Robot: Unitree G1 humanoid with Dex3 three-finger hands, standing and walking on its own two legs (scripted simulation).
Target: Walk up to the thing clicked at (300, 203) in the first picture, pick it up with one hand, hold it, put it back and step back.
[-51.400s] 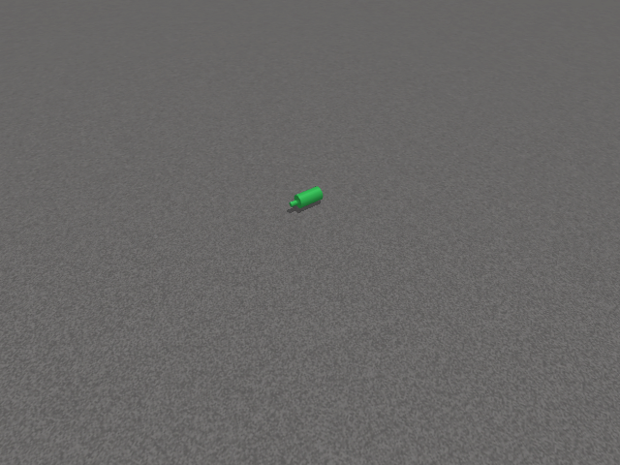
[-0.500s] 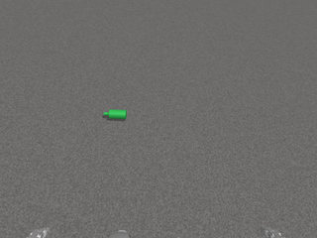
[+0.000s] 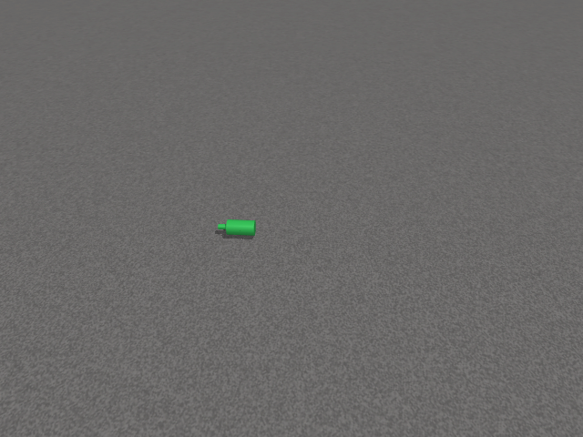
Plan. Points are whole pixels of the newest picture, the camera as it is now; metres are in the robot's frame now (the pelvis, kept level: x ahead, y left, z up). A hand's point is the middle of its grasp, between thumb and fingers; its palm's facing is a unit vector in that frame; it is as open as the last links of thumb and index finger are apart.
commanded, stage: step back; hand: left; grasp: from above
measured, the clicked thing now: (236, 227) +1.12 +0.28 -0.73
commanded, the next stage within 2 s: stand in 0.74 s
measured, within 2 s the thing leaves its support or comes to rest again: neither
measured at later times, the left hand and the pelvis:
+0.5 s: hand out of the picture +0.08 +0.25 -0.14, palm faces +0.06 -0.91 -0.40, open 7.4 cm; pelvis +0.05 -0.02 +0.00, yaw +2 degrees
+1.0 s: hand out of the picture +0.13 +0.25 -0.14, palm faces +0.00 -0.94 -0.35, open 7.4 cm; pelvis +0.06 +0.00 +0.01, yaw +1 degrees
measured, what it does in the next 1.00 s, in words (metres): steps on the spot: left foot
